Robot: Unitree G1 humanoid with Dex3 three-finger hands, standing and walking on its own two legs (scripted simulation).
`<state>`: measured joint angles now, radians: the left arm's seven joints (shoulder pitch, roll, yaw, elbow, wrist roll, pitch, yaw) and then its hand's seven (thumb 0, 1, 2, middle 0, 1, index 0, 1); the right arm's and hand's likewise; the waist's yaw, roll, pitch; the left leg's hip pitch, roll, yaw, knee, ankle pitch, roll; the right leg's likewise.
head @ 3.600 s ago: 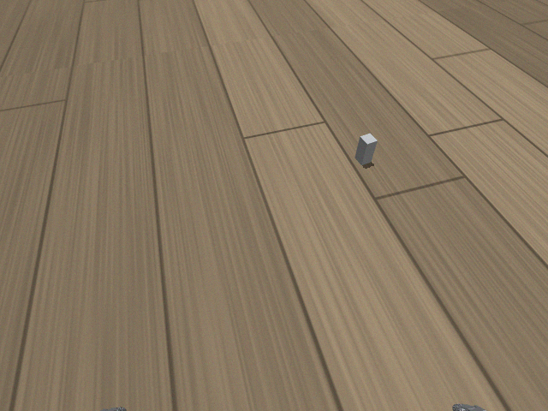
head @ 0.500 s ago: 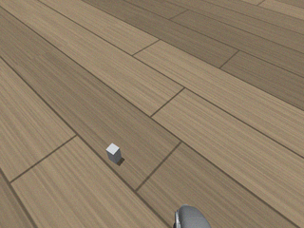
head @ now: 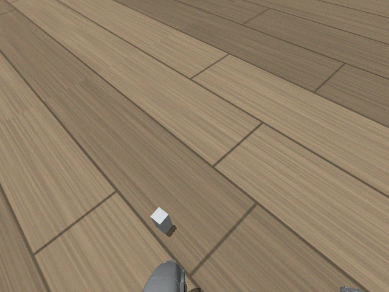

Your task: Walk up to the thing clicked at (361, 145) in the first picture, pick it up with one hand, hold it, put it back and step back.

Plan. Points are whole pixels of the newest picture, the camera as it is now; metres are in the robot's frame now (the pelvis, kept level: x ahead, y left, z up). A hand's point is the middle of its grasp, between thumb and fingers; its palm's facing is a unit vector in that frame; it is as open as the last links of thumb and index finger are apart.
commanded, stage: walk up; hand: left
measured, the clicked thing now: (162, 220) +0.49 +0.25 -0.70
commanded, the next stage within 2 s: stand in 1.86 s
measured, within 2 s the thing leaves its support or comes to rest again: neither
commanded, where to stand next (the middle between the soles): +0.12 +0.00 m, yaw +0 degrees
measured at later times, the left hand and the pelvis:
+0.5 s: hand out of the picture +0.10 +0.29 -0.15, palm faces -0.03 -0.90 -0.43, open 7.4 cm; pelvis +0.07 +0.01 -0.01, yaw +0 degrees
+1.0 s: hand (109, 250) +0.21 +0.26 -0.14, palm faces -0.02 -0.95 -0.32, open 7.4 cm; pelvis +0.09 +0.02 +0.01, yaw +0 degrees
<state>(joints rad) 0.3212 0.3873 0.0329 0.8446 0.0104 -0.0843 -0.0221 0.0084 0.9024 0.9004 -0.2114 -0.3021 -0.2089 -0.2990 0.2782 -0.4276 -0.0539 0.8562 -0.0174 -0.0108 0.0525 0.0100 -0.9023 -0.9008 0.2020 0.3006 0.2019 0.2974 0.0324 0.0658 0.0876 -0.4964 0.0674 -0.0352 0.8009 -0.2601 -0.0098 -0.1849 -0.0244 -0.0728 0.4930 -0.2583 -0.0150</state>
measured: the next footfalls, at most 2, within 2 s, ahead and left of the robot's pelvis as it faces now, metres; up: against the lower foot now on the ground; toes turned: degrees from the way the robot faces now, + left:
left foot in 0.10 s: +0.15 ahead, +0.14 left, +0.00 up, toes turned +1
right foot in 0.44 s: +0.13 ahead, -0.11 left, +0.00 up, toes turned -2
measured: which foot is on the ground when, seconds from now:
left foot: up 0.00-0.08, down 0.10-1.00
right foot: down 0.00-0.12, up 0.14-0.42, down 0.44-1.00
